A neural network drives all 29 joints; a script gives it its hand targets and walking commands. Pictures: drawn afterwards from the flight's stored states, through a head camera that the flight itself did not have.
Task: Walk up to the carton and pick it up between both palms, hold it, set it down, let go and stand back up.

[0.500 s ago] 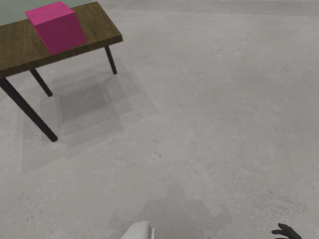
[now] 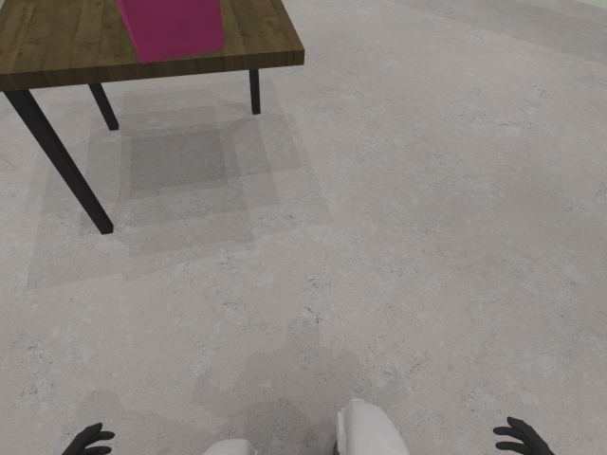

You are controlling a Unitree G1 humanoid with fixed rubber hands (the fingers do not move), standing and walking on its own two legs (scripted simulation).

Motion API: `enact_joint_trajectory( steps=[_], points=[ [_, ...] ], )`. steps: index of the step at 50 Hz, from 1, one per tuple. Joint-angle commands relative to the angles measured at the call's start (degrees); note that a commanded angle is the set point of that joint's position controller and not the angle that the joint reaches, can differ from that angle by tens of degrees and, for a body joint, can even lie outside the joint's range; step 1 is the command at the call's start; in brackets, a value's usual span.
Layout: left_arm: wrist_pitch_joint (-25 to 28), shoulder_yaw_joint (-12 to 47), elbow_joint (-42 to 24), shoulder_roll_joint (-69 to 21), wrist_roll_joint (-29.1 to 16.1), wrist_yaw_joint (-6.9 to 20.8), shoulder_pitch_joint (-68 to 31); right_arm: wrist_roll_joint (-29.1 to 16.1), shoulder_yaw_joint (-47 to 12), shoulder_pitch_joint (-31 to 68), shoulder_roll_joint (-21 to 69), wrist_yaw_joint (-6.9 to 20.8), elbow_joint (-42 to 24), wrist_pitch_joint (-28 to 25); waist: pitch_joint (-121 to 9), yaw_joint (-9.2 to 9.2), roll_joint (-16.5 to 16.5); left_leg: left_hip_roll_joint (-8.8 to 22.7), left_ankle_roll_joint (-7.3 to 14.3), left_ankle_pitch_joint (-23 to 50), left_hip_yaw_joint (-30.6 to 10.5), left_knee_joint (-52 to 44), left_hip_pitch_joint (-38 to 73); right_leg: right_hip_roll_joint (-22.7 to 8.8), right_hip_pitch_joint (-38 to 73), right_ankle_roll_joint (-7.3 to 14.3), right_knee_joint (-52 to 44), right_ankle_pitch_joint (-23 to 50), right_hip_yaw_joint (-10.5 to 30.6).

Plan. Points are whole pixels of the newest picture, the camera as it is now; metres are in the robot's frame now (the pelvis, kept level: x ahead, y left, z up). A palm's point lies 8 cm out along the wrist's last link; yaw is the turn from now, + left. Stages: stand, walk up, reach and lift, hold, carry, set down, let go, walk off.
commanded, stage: walk up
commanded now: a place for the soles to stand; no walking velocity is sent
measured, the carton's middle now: out of the picture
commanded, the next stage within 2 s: none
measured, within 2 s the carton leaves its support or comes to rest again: neither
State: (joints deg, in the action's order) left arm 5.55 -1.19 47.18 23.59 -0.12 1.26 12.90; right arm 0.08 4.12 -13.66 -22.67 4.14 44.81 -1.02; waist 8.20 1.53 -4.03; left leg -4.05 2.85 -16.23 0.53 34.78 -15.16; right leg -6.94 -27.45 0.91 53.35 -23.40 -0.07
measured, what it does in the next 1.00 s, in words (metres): walks ahead: right foot, then left foot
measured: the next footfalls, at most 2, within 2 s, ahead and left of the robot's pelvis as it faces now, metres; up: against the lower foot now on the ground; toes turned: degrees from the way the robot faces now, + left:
right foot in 0.08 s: +0.20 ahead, -0.14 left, +0.00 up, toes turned -5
left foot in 0.50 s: +0.29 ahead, +0.22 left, +0.00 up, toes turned +12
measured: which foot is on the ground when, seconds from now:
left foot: down 0.00-0.12, up 0.14-0.48, down 0.50-0.96, up 0.98-1.00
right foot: up 0.00-0.06, down 0.08-0.54, up 0.56-0.90, down 0.92-1.00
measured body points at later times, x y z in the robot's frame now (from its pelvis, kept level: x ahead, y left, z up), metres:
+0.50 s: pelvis +0.16 +0.06 -0.01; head +0.15 +0.05 +0.44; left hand +0.17 +0.42 -0.09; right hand +0.29 -0.27 -0.12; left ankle +0.25 +0.21 -0.72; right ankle +0.16 -0.13 -0.72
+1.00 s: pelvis +0.30 +0.12 -0.01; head +0.33 +0.12 +0.43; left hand +0.39 +0.45 -0.11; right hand +0.37 -0.20 -0.13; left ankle +0.25 +0.21 -0.70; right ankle +0.41 +0.01 -0.72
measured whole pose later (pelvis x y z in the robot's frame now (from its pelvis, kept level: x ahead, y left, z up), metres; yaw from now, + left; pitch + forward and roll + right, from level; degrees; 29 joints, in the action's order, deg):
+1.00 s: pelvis +0.30 +0.12 -0.01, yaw +8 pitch -4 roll -1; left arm 5.7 -2.9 50.0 23.0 0.9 2.6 10.2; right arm -0.3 3.8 -19.0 -24.6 2.2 49.6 -2.9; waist 8.0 3.2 1.9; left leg 0.4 2.3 -27.6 1.5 53.3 -16.0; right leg -2.6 -22.5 1.1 40.7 -12.9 -5.4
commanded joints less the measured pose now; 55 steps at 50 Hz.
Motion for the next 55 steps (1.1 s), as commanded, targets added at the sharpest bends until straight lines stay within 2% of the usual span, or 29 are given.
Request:
enact_joint_trajectory(
  steps=[1, 4, 5, 6, 7, 8, 12, 14, 16, 21, 25, 26, 27, 28, 29, 31, 33, 34, 36, 38, 40, 43, 46, 47, 48, 49, 50, 52, 55],
  points=[
    [1.4, -5.0, -1.6, 14.0, 0.6, -0.7, 4.2, 0.4, 4.4, 0.5, -14.7, 0.3, -5.5, -1.9, -8.7, 0.61, 16.0, 14.9, 13.3, 6.1, -17.3, -13.9, -0.7, 1.5, 5.3, -0.4, -9.7, 4.0, -3.1],
    [2.1, -6.7, 2.1, 14.3, 1.0, -1.0, 12.5, 1.0, 3.4, 4.9, -12.4, 0.6, -7.1, -1.2, -8.2, -5.75, 10.7, 9.7, 7.9, -8.2, -13.8, -3.8, -19.5, 3.9, 27.8, 0.4, -19.5, 14.3, -4.0],
    [2.3, -7.9, 2.3, 17.0, 1.6, -1.5, 14.9, 0.6, 2.4, 3.7, -9.7, 0.4, -6.6, -1.3, -8.2, -8.11, -1.3, 5.3, 5.2, -8.7, -10.8, 6.5, -24.9, 0.2, 33.3, 2.1, -24.9, 4.7, 4.8],
    [3.1, -9.3, 0.7, 21.3, 2.2, -2.1, 17.1, 0.8, 1.4, 1.5, -6.8, 0.2, -7.4, -1.5, -10.4, -9.91, -11.7, -2.3, 1.4, -12.9, -5.2, 22.8, -30.1, -16.2, 34.0, 5.4, -38.2, -19.8, 28.5],
    [2.8, -9.4, -0.6, 23.9, 1.6, -2.3, 11.2, 1.5, 2.9, 0.6, -12.8, -0.1, -4.8, -0.8, -8.4, -7.47, -4.1, -1.0, -0.3, -13.3, -8.2, 31.5, -29.1, -23.9, 27.2, 11.7, -46.2, -32.8, 42.4],
    [2.5, -8.9, -1.7, 22.1, 0.9, -1.8, 6.2, 1.0, 3.8, -2.2, -15.8, 0.0, -3.0, -0.1, -5.1, -4.59, -2.9, 3.8, -1.3, -13.0, -9.2, 33.4, -28.4, -23.7, 23.7, 14.7, -46.0, -34.8, 40.1],
    [2.5, -7.4, -2.0, 17.2, 0.9, -1.5, 2.4, 1.3, 4.4, -4.7, -15.2, 0.3, 0.7, -0.9, 1.2, -2.04, -4.3, 7.2, -2.1, -5.3, -9.5, 29.9, -22.9, -17.1, 10.7, 10.0, -43.9, -17.4, 21.1],
    [2.3, -7.4, -2.1, 17.5, 0.6, -1.0, 0.6, 0.8, 4.6, -4.9, -15.9, 1.0, 1.2, -0.4, 0.5, -1.98, -7.3, 8.2, -2.6, -3.6, -6.8, 28.4, -19.3, -14.3, 7.2, 11.2, -43.9, -17.2, 12.7],
    [2.4, -8.1, -2.7, 18.8, 1.5, -1.0, -1.0, 0.9, 4.3, -3.7, -15.4, 1.8, 0.4, -0.4, 1.8, -2.15, -13.2, 10.2, -3.9, -3.8, -6.5, 22.2, -20.8, -14.4, 8.7, 12.0, -43.6, -16.5, 11.4],
    [1.8, -8.1, -2.5, 21.0, 1.8, -0.5, -1.7, 1.2, 4.1, 1.0, -15.0, 2.8, 0.4, -0.9, -3.5, -3.21, -12.5, 10.2, -3.4, -3.7, -0.3, 10.2, -12.6, -14.1, 8.7, 10.9, -38.2, -14.9, 3.8],
    [0.2, -6.1, -1.4, 18.3, 1.9, -0.2, -2.3, 0.9, 5.9, -7.2, -16.1, 1.9, 4.0, -1.3, -6.0, 1.62, -1.3, 4.3, -1.9, -2.4, 7.1, 5.0, 7.0, -9.8, -1.6, 6.9, -23.6, -18.2, -4.9],
    [-0.2, -5.0, -1.5, 15.1, 2.5, 0.0, -1.7, 1.1, 6.5, -13.1, -17.3, 1.1, 6.6, -1.7, -6.8, 4.57, 6.3, 3.0, -0.7, -8.6, 4.4, 1.6, 13.5, -6.9, -6.3, 5.9, -9.5, -18.3, -7.5],
    [-0.5, -4.3, -2.4, 11.0, 1.8, 0.3, -0.4, 1.8, 7.5, -17.7, -21.5, 0.1, 6.1, -1.9, -6.0, 7.6, 22.9, 12.7, 4.6, -29.6, -20.7, -14.9, 15.4, 0.8, -15.4, 2.5, 11.5, -11.1, -11.8],
    [-0.6, -4.2, -3.3, 13.0, 0.8, -0.1, -2.7, 0.7, 7.4, -14.2, -24.1, -0.2, 4.1, -2.7, -3.6, 6.69, 23.6, 24.1, 10.0, -37.7, -47.3, -28.1, 8.6, 3.9, -21.0, 1.5, 19.3, -8.7, -5.3],
    [-0.6, -4.2, -3.7, 15.8, 0.7, -0.7, -4.3, -0.4, 7.4, -9.3, -26.7, -0.9, 2.5, -3.2, 0.6, 4.21, 17.9, 29.3, 13.9, -33.7, -50.9, -29.8, 2.0, 0.1, -18.6, 2.3, 20.4, -8.0, -0.6],
    [0.0, -4.9, -0.1, 17.3, -0.5, -0.6, -1.3, -0.1, 5.8, -5.7, -21.5, -1.6, 2.4, -3.8, -2.2, 1.74, 11.2, 23.4, 10.3, -16.0, -36.4, -22.0, 5.6, -1.3, -15.7, 2.0, 17.7, 0.3, 3.2],
    [0.4, -5.1, 2.5, 16.3, -0.4, -0.5, 3.4, -0.2, 5.0, -7.0, -18.8, -2.3, 2.3, -4.4, -6.6, 0.79, 11.9, 19.5, 7.2, 11.7, -26.8, -15.1, 10.1, -1.5, -12.3, 1.5, 14.3, 2.9, 2.0],
    [0.1, -4.9, 2.4, 15.6, -0.3, -0.3, 4.0, -0.6, 4.6, -7.5, -18.9, -2.4, 2.6, -4.7, -7.3, 0.59, 15.0, 20.3, 9.2, 16.1, -24.5, -13.8, 7.8, -2.1, -8.3, 1.2, 12.0, 2.2, 2.2],
    [-0.4, -4.7, 2.3, 14.7, -0.3, -0.2, 3.4, -0.4, 4.0, -5.6, -17.7, -2.5, 1.7, -4.5, -7.8, 0.16, 15.7, 18.9, 11.8, 10.1, -20.5, -14.5, 6.9, -1.7, -6.3, 1.2, 5.7, 1.4, 0.4],
    [-0.7, -4.5, 0.2, 13.9, 0.4, 0.5, -1.0, 0.1, 3.8, -6.0, -16.7, -2.7, 0.8, -4.6, -7.1, 1.19, 12.8, 20.4, 13.0, 14.8, -20.0, -13.6, 8.6, -1.5, -7.4, 2.0, 0.8, 0.0, 0.7],
    [-0.3, -4.5, -1.6, 12.8, 0.0, 1.0, -3.5, -0.2, 3.6, -6.4, -18.0, -2.8, 1.2, -4.9, -6.7, 1.18, 16.3, 22.0, 14.3, 19.4, -19.3, -12.2, 8.4, -1.4, -7.6, 1.5, -4.5, 1.3, 1.2],
    [0.3, -4.7, -0.4, 12.1, 0.4, 1.3, -2.8, 0.0, 3.8, -4.7, -16.7, -2.4, 0.6, -4.6, -7.2, 0.93, 13.1, 18.0, 11.9, 20.0, -13.6, -9.8, 3.5, 1.7, 2.0, 1.3, -11.1, 4.5, -2.5],
    [1.1, -5.3, 2.3, 12.8, 0.9, 0.7, 4.2, -0.7, 3.0, -2.3, -15.1, -2.6, -1.3, -4.0, -8.1, -3.81, 7.0, 13.4, 6.5, 17.3, -7.1, 1.8, -8.2, 4.9, 22.4, 2.8, -23.1, 11.6, -3.6],
    [1.3, -7.2, 3.3, 16.9, 1.3, 0.3, 10.0, -1.5, 1.8, -3.6, -11.3, -2.3, -1.8, -4.3, -13.2, -6.93, -4.5, 8.2, 3.1, 13.6, -3.8, 15.6, -14.5, -0.9, 33.4, 5.3, -29.6, 4.7, 8.2],
    [1.3, -8.5, 1.8, 20.9, 1.1, -0.3, 12.2, -0.7, 1.1, -3.9, -9.7, -2.1, -3.3, -4.1, -16.1, -8.12, -11.8, 1.5, -0.6, -9.2, 1.9, 28.6, -28.8, -17.4, 41.3, 11.4, -36.6, -11.7, 32.7],
    [0.8, -8.3, 1.8, 21.3, 0.2, -0.2, 8.6, 0.3, 2.5, -2.9, -15.4, -2.6, -0.5, -3.0, -11.6, -7.8, -5.8, 4.8, -1.1, -15.3, -3.8, 31.7, -29.7, -21.3, 34.5, 16.3, -40.9, -26.1, 39.1],
    [0.3, -8.9, 0.7, 21.7, -0.1, -0.3, 5.2, 0.3, 2.7, -3.3, -18.6, -2.5, 0.2, -2.8, -8.8, -6.56, -5.7, 6.8, -1.1, -15.9, -6.3, 31.6, -31.4, -22.9, 32.1, 19.6, -42.6, -28.8, 39.2],
    [0.7, -7.1, -0.2, 18.1, -0.5, -0.4, 3.6, 0.2, 3.0, -3.0, -16.2, -2.4, 1.6, -3.4, -2.5, -4.78, 0.8, 7.7, -1.7, -11.4, -8.2, 29.3, -27.9, -18.1, 22.5, 16.4, -40.5, -15.7, 25.6],
    [1.0, -6.8, -0.3, 16.9, -0.1, 0.0, -0.1, 0.6, 3.0, -6.9, -16.1, -1.7, 3.7, -3.2, -2.5, -2.83, -4.9, 9.5, -1.6, -6.5, -5.8, 24.6, -20.8, -14.3, 15.2, 12.9, -39.0, -9.2, 14.9]
  ],
)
